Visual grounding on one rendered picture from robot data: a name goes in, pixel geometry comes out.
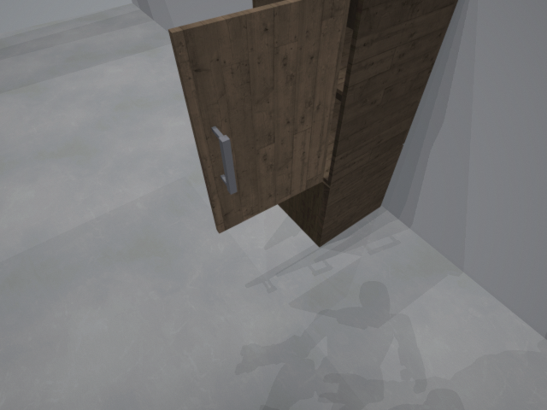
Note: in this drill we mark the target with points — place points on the cupboard door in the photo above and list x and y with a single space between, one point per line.
267 78

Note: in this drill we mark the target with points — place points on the handle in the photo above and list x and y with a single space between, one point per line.
226 154

